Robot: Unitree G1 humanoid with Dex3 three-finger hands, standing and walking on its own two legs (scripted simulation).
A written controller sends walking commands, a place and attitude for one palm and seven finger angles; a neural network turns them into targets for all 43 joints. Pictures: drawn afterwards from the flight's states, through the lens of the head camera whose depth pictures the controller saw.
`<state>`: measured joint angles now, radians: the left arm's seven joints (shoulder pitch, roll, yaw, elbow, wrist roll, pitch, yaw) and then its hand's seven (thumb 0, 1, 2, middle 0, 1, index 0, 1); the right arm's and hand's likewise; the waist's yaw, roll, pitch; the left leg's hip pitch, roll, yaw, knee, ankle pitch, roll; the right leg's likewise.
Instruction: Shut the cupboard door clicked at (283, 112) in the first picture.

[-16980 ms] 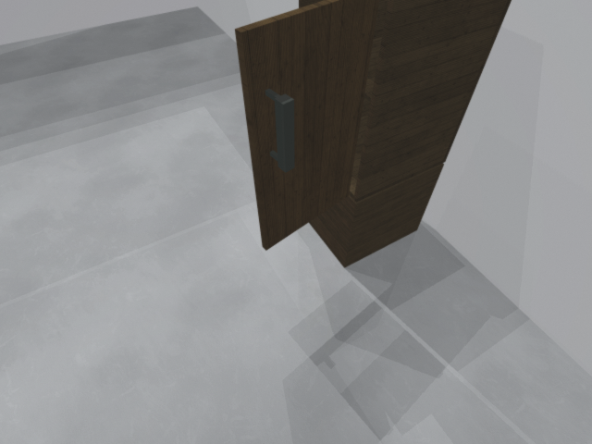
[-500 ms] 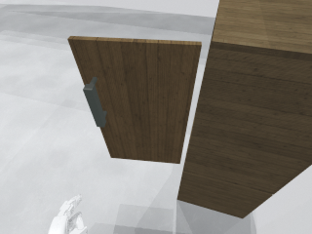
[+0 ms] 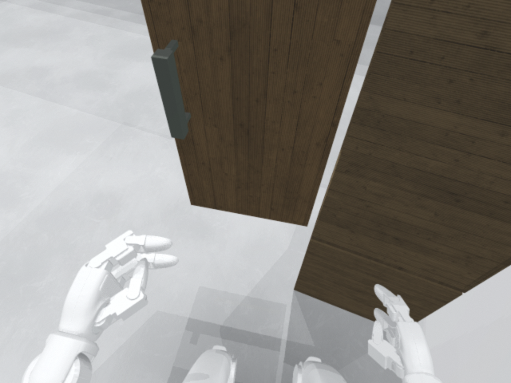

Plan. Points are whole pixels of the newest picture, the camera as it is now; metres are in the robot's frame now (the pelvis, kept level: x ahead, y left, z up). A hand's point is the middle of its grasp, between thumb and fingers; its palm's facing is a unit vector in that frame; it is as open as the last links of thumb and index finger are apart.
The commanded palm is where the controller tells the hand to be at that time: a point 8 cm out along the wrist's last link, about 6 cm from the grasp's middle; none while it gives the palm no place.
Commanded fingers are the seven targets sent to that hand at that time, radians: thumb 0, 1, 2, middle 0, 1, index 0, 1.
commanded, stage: raise the hand and make a fist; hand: left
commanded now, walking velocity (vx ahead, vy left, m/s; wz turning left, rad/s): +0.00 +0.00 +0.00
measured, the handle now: (176, 91) +0.55 +0.20 +0.14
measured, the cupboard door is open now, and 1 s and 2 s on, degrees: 100 100 100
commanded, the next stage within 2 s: bring the fist close to the handle in 1.28 s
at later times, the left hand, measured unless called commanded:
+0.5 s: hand (118, 255) +0.25 +0.21 +0.10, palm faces -0.08 -1.00 -0.02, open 3.2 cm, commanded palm +0.23 +0.26 +0.11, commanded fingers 0.00 0.90 0.90 -1.25 -1.44 -1.25 -1.44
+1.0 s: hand (106, 224) +0.27 +0.22 +0.15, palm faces -0.08 -1.00 -0.04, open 3.1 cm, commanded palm +0.24 +0.27 +0.15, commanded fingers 0.00 0.90 0.90 -1.30 -1.50 -1.30 -1.50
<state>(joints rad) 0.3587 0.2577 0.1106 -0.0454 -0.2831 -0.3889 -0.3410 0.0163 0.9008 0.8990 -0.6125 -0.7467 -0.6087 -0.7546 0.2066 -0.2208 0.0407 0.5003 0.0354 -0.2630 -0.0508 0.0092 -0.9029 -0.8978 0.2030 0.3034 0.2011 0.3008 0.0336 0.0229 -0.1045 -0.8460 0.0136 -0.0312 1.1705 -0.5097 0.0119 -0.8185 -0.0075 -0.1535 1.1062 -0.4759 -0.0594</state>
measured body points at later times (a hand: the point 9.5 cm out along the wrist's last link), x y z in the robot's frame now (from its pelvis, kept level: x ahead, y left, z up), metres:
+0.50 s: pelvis +0.03 +0.03 +0.03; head +0.07 +0.05 +0.48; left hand +0.25 +0.26 +0.11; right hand +0.21 -0.21 -0.02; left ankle +0.04 +0.11 -0.65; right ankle +0.05 -0.09 -0.65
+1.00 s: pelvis +0.04 +0.03 +0.05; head +0.06 +0.03 +0.50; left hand +0.27 +0.27 +0.15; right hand +0.21 -0.20 -0.01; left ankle +0.04 +0.11 -0.65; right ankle +0.05 -0.09 -0.65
